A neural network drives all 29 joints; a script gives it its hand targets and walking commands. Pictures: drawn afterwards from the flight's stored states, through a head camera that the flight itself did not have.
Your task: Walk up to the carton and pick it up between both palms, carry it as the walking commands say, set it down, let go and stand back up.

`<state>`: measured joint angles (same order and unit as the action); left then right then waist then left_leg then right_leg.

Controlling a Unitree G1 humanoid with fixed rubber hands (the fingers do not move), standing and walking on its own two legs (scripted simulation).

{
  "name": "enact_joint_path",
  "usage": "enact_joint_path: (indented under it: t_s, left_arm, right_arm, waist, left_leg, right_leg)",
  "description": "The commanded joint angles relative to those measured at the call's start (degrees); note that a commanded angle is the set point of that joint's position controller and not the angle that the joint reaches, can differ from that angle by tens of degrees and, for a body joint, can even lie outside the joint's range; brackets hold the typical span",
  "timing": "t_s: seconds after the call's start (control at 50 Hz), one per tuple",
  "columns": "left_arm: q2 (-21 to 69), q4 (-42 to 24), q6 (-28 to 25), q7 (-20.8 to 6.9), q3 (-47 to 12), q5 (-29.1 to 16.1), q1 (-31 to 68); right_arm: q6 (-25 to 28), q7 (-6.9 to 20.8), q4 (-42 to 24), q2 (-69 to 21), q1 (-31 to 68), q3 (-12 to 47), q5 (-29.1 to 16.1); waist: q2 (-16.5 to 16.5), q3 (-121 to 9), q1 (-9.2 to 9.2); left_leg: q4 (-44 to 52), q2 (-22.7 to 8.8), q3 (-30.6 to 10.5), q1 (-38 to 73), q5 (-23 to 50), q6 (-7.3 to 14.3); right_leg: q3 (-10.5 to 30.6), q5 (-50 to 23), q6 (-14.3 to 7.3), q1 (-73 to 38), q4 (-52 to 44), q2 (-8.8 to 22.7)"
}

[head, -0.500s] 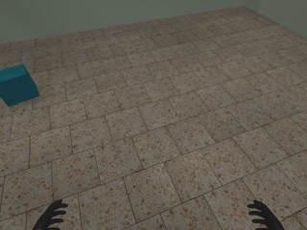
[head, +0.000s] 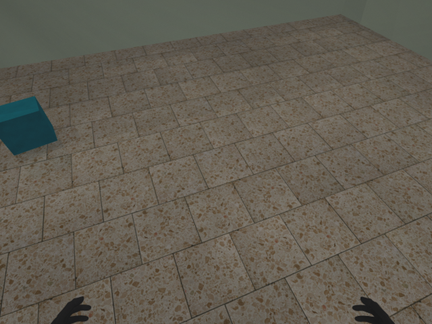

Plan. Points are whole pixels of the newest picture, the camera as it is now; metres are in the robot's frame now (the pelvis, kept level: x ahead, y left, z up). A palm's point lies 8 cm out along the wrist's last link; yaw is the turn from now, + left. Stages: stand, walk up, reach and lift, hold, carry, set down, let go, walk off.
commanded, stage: stand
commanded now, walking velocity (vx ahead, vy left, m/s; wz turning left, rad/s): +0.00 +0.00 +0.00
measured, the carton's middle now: (24, 125) +1.37 +1.28 -0.65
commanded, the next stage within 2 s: walk up in 1.08 s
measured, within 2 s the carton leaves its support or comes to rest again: neither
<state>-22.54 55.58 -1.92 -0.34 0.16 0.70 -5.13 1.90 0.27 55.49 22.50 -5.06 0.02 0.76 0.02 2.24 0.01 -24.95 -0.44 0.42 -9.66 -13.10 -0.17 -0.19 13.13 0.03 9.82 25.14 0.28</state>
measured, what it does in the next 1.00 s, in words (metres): stands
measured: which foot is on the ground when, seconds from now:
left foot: down 0.00-1.00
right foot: down 0.00-1.00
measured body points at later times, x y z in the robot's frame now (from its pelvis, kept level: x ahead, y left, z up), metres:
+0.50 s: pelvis +0.00 +0.00 +0.01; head +0.00 +0.00 +0.45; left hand +0.11 +0.32 -0.11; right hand +0.11 -0.32 -0.11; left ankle +0.01 +0.12 -0.74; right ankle +0.01 -0.12 -0.74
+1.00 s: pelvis +0.01 +0.00 +0.01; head +0.01 +0.00 +0.46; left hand +0.12 +0.32 -0.11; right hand +0.12 -0.32 -0.11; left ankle +0.01 +0.12 -0.74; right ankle +0.01 -0.12 -0.74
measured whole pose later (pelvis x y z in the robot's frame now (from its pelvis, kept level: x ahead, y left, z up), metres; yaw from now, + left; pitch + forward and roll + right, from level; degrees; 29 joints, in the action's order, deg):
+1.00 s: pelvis +0.01 +0.00 +0.01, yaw +0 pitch -2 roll +0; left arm -22.8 60.6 -1.2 0.0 0.3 0.6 -4.7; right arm 1.2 -0.1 60.7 22.7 -4.6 -0.3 0.7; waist 0.0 2.4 0.0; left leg -19.1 -0.5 0.4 -6.5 -10.5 -0.3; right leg -0.3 10.5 0.1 6.6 19.2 0.2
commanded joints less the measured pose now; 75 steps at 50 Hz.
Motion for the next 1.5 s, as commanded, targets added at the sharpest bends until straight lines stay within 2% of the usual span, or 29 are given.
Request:
enact_joint_path:
  t_s: [0.0, 0.4, 1.24, 1.26, 1.28, 1.3, 1.32, 1.34, 1.36, 1.38, 1.4, 1.44, 1.48]
  left_arm:
    - [-9.70, -1.58, -0.55, 0.27, 1.87, -0.04, 2.69]
    - [-10.04, 2.02, -0.07, 0.45, 1.74, -0.10, 2.78]
    - [-10.26, 2.51, 0.31, 0.68, 1.94, -0.14, 2.41]
    - [-19.49, 1.08, -1.23, 0.33, 7.70, -0.81, -4.00]
    - [-22.35, 1.33, -1.96, 0.56, 9.14, -0.43, -13.22]
    - [-24.50, -1.32, -2.78, 0.99, 10.01, 0.51, -10.11]
    - [-21.58, -4.94, -3.34, 1.04, 9.58, 0.68, -5.14]
    - [-19.60, -6.96, -3.75, 1.02, 9.41, 0.79, -1.50]
    - [-18.97, -7.46, -4.10, 0.85, 9.44, 1.21, -0.71]
    - [-19.13, -7.97, -4.37, 0.71, 9.75, 1.59, -0.26]
    - [-18.92, -8.32, -4.56, 0.57, 9.87, 1.95, -0.09]
    - [-19.20, -8.55, -4.72, 0.17, 9.75, 2.24, -0.60]
    - [-20.19, -9.02, -4.57, -0.25, 9.46, 2.24, 0.02]
  right_arm:
    - [0.53, -0.25, -1.54, 9.63, 2.74, -1.92, -0.04]
    - [0.10, -0.41, 2.13, 9.94, 2.85, -1.88, -0.02]
    - [-0.32, -0.63, 2.87, 10.26, 2.57, -2.07, -0.09]
    - [-1.62, 2.79, -4.57, 16.60, 2.91, -5.28, 1.13]
    - [-2.32, 5.06, -8.82, 14.43, 9.73, -5.43, 1.65]
    - [-2.66, 5.95, -11.83, 11.70, 12.26, -5.41, 3.07]
    - [-2.75, 6.70, -11.95, 13.35, 10.16, -6.34, 3.41]
    - [-2.75, 7.66, -11.87, 14.00, 6.81, -7.26, 2.86]
    - [-3.01, 8.59, -11.54, 14.52, 4.27, -8.26, 2.72]
    - [-3.15, 9.38, -11.45, 14.31, 2.34, -8.66, 2.24]
    - [-3.09, 10.13, -11.83, 13.51, 2.53, -8.80, 1.71]
    - [-2.77, 11.19, -13.20, 12.00, 5.36, -8.75, 0.92]
    - [-2.33, 11.44, -13.21, 11.97, 5.35, -8.86, 0.40]
  waist:
    - [-0.04, -3.51, 0.02]
    - [-0.08, -2.91, 0.03]
    - [-0.05, -3.38, -0.02]
    - [-2.06, -8.07, 3.55]
    - [5.24, -5.65, 8.64]
    - [11.57, -1.62, 7.76]
    - [4.97, -0.42, 4.69]
    - [2.72, 0.11, 1.70]
    - [1.98, -0.15, 0.04]
    - [4.74, -0.64, -0.57]
    - [7.12, 0.11, -0.33]
    - [7.96, 2.16, 0.56]
    - [7.83, 1.69, 0.02]
  left_leg:
    - [5.39, -6.11, -5.51, 0.89, 6.86, 2.16]
    - [8.16, -6.65, -5.59, 2.04, 6.24, 1.88]
    - [8.91, -7.12, -5.26, 3.95, 10.33, 1.62]
    - [-0.16, -3.71, -8.92, -14.59, -10.53, 4.75]
    - [-10.53, -1.41, -3.31, -31.16, -15.75, 2.80]
    - [-24.41, -5.07, -3.12, -38.60, -11.37, 2.24]
    - [-29.36, -8.31, -7.16, -37.78, -8.25, 1.38]
    - [-29.82, -9.35, -8.24, -35.54, -5.12, 0.10]
    - [-28.73, -10.16, -7.66, -31.57, -3.13, -1.25]
    - [-27.23, -9.97, -5.32, -27.83, -3.03, -1.90]
    - [-24.77, -9.61, -2.94, -25.60, -2.51, -2.20]
    - [-17.76, -9.06, 0.50, -20.98, 0.40, -2.06]
    - [-13.76, -7.64, 4.42, -13.99, 1.84, -1.48]
  right_leg:
    - [5.69, -7.07, -2.05, -1.05, -5.44, 6.20]
    - [5.59, -6.52, -1.77, -2.13, -8.23, 6.69]
    - [5.37, -10.69, -1.56, -4.03, -8.95, 7.16]
    - [2.89, 12.55, -4.40, -16.83, -4.87, 7.78]
    - [13.99, 26.61, -9.46, -24.19, -14.00, 17.99]
    - [22.96, 28.58, -13.87, -19.69, -19.27, 30.17]
    - [20.66, 24.50, -14.57, -14.68, -19.00, 30.50]
    - [15.05, 19.98, -13.13, -11.89, -19.24, 27.44]
    - [8.90, 15.76, -11.72, -9.35, -18.84, 24.54]
    - [3.81, 14.60, -10.69, -7.25, -19.09, 22.22]
    - [0.14, 14.34, -10.05, -4.84, -19.24, 20.80]
    - [-5.34, 13.51, -8.83, -0.40, -18.68, 18.65]
    - [-8.98, 13.78, -8.11, 3.31, -16.98, 17.12]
